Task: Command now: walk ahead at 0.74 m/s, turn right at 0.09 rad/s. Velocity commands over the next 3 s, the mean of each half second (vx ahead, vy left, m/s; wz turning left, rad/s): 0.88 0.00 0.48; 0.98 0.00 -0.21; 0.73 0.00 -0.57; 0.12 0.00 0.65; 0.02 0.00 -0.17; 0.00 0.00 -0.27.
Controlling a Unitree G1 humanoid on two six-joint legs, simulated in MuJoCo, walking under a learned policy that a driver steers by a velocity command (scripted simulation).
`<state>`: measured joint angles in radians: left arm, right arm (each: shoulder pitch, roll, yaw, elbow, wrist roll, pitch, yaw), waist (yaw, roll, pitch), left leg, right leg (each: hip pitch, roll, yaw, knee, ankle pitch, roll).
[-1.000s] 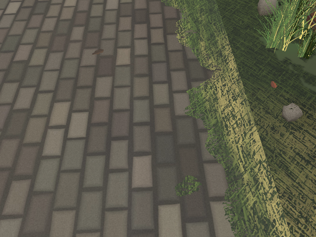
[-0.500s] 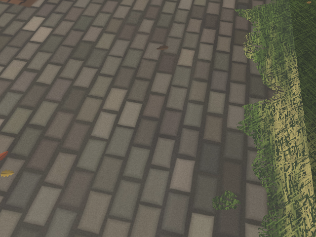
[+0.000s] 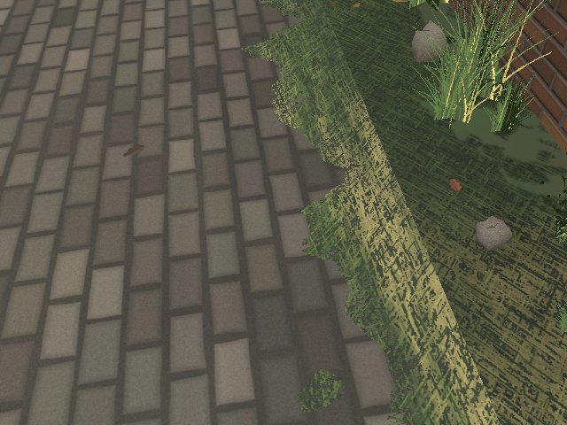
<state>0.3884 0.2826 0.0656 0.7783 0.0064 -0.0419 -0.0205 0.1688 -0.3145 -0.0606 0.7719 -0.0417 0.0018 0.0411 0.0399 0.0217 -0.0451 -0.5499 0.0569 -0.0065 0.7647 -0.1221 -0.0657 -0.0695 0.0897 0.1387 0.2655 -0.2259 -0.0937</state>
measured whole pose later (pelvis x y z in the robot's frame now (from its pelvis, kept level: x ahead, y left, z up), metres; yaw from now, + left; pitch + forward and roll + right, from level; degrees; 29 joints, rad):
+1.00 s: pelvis +0.84 +0.27 -0.01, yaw +10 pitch +1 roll -2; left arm 0.54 0.30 0.07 0.93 0.00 -0.07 -0.02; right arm 0.00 -0.26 0.05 0.61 -0.05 -0.08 0.04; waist 0.09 0.02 0.02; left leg -0.68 0.11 -0.10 0.78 -0.09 -0.03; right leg -0.06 0.16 0.13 0.32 -0.26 -0.11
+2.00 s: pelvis +1.36 +0.41 -0.03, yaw +16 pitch +0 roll -2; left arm 0.16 0.29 0.06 0.74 0.03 0.05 0.02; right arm 0.21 -0.29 -0.07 0.68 -0.02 0.06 0.01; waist 0.00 -0.05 0.06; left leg -0.40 -0.03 0.02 0.66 -0.27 0.07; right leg -0.48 -0.08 -0.07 1.04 -0.50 0.05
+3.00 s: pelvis +1.37 +0.42 -0.01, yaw +0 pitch +0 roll -1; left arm 0.16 0.26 0.03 0.75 0.02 0.05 0.03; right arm 0.23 -0.27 -0.02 0.76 -0.01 0.03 0.00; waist -0.02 -0.02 0.05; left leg -0.25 -0.05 -0.08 0.48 -0.22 0.03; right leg -0.25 0.11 0.10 0.68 -0.46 -0.02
